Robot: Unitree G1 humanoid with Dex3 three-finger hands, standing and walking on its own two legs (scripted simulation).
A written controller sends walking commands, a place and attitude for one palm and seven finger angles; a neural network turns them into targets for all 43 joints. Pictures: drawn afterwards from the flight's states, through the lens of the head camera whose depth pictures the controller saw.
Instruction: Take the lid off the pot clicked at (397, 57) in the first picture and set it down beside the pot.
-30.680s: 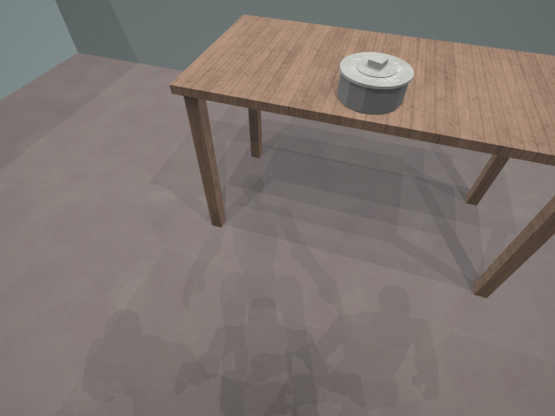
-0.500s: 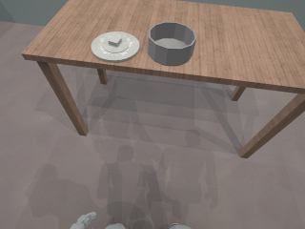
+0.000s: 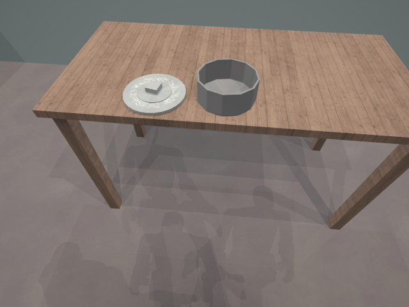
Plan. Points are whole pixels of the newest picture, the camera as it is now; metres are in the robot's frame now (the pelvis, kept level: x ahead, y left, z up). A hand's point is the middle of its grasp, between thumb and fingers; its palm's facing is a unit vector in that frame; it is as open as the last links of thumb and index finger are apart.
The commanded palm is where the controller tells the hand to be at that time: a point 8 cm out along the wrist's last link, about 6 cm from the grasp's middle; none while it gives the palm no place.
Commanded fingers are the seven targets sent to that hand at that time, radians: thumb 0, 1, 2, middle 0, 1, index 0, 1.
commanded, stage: let the arm hang, fingers relaxed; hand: left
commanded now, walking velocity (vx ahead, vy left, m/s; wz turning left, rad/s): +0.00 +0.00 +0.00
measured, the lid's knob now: (153, 87) +0.73 +0.21 -0.01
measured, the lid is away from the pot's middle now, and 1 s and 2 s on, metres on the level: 0.23 0.23 0.23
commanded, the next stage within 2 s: look to check the result in 0.26 s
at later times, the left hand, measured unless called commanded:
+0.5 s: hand out of the picture +0.03 +0.18 -0.17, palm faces +0.03 -0.98 -0.20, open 7.3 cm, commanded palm none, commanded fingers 0.00 0.90 0.90 -0.20 -0.30 -0.20 -0.30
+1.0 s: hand out of the picture -0.03 +0.17 -0.18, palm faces +0.04 -0.99 -0.16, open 7.3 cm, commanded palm none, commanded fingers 0.00 0.90 0.90 -0.20 -0.30 -0.20 -0.30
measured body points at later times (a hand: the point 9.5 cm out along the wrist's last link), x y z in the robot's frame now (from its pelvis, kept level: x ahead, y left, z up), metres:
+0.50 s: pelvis -0.01 +0.00 +0.00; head +0.01 +0.01 +0.45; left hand +0.03 +0.23 -0.16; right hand -0.04 -0.20 -0.16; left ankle -0.06 +0.10 -0.73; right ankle -0.04 -0.11 -0.73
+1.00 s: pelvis -0.02 +0.01 +0.00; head +0.00 +0.02 +0.45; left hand -0.03 +0.22 -0.16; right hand -0.04 -0.21 -0.15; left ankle -0.06 +0.10 -0.73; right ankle -0.04 -0.11 -0.73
